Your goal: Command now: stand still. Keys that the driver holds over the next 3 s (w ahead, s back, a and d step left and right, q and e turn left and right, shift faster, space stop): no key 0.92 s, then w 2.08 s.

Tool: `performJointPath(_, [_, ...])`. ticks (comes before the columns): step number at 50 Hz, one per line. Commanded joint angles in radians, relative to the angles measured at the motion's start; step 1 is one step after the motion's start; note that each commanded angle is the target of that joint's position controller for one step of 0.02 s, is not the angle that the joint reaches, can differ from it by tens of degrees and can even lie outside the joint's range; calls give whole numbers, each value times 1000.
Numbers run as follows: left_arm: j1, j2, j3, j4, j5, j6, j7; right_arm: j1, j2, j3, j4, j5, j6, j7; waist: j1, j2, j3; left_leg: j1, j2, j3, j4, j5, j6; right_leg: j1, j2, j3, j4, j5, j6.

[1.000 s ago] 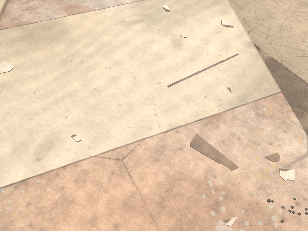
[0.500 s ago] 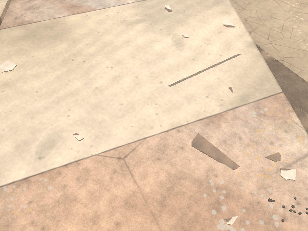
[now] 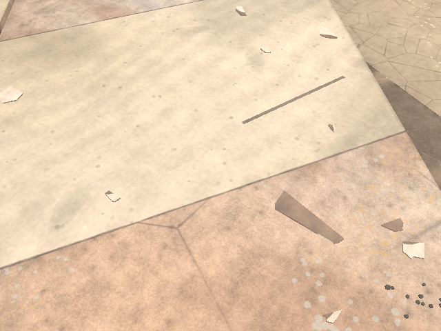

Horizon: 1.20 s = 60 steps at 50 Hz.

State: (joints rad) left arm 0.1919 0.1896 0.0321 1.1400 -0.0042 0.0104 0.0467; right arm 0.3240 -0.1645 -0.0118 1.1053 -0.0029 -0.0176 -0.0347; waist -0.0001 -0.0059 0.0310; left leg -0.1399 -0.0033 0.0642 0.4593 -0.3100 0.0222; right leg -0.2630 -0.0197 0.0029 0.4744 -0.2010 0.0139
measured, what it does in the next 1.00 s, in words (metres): stands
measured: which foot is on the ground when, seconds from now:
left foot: down 0.00-1.00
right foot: down 0.00-0.98, up 1.00-1.00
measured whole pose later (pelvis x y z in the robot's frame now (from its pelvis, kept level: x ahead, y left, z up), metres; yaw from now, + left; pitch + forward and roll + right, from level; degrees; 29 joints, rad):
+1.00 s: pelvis +0.01 +0.01 +0.00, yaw +0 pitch -1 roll +0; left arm 0.24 0.18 0.04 1.14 -0.01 0.01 0.05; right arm 0.38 -0.16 -0.02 1.08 0.01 -0.02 -0.04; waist 0.00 -0.01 0.02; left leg -0.13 -0.01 0.07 0.48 -0.34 0.04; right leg -0.28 -0.03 0.00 0.55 -0.30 0.00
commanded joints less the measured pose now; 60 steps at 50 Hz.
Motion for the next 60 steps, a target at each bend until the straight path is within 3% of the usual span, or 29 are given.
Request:
performJointPath(1, [33,94,13,-20,0,-5,3,86,-86,-13,-10,0,-4,-2,0,10,18,-109,49,-50,-110,126,15,79,-22,22,-45,151,-39])
performJointPath(46, [75,80,14,-18,-3,-5,8,128,-71,-17,-25,3,-7,0,0,11,32,-104,48,-57,-114,151,22,78,-24,20,-39,155,-28])
performJointPath(47, [91,69,12,-10,-3,-4,9,147,-68,-18,-16,3,-5,-2,-1,20,8,-93,43,-57,-128,44,28,85,-7,0,-28,65,-28])
performJointPath(48, [90,71,14,-9,-7,-3,9,157,-92,-27,-14,11,-2,-5,-9,42,24,-98,50,-80,-149,-137,52,50,28,-39,21,-84,-30])
performJointPath(49, [75,75,17,-19,-12,-7,9,156,-132,-40,-23,19,0,-9,-20,91,56,-105,97,-154,-192,-343,93,-28,60,-80,100,-231,-34])
performJointPath(50, [28,78,19,-45,-12,-17,6,176,-166,-52,-29,27,-3,-11,-41,139,106,-94,194,-282,-264,-503,148,-147,61,-99,199,-274,-40])
performJointPath(51, [-19,66,15,-74,-14,-33,-3,180,-204,-67,-36,30,-12,-12,-56,187,156,-101,309,-424,-327,-556,210,-231,18,-73,315,-249,-57])
performJointPath(52, [-59,67,16,-98,-21,-50,-13,182,-204,-71,-42,20,-26,-13,-65,182,194,-67,377,-505,-362,-506,250,-347,-29,-29,428,-281,-71])
performJointPath(53, [-70,75,20,-110,-28,-64,-21,180,-186,-69,-45,12,-41,-11,-57,153,209,3,401,-525,-358,-421,261,-456,-67,9,506,-306,-82])
performJointPath(54, [-59,83,25,-114,-34,-77,-29,167,-170,-66,-52,16,-52,-7,-42,122,196,70,389,-495,-339,-338,246,-514,-93,30,513,-298,-90])
performJointPath(56, [-73,89,30,-124,-35,-100,-41,136,-163,-66,-70,30,-56,1,-36,82,150,101,319,-354,-315,-179,188,-442,-96,2,351,-243,-91])
performJointPath(58, [-59,64,28,-116,-34,-109,-52,127,-190,-71,-76,29,-50,7,-23,106,111,-2,250,-237,-284,-113,166,-235,-41,-77,230,-190,-74])
performJointPath(60, [60,64,36,-70,-38,-104,-58,109,-201,-73,-82,37,-46,12,38,102,82,-155,209,-172,-202,-116,152,24,26,-148,118,-42,-58])
Next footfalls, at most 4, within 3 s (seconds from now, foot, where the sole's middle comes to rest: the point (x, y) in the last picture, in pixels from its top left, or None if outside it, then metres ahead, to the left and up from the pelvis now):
1.24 right None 0.15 -0.15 -0.78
1.76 left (205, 321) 0.54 0.08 -0.78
2.32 right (277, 233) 0.84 -0.17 -0.78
2.88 left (209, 164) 1.16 0.07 -0.78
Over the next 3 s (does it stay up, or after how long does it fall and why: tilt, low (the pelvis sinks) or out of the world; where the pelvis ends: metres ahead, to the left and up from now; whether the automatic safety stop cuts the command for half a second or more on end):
stays up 1.05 -0.02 -0.01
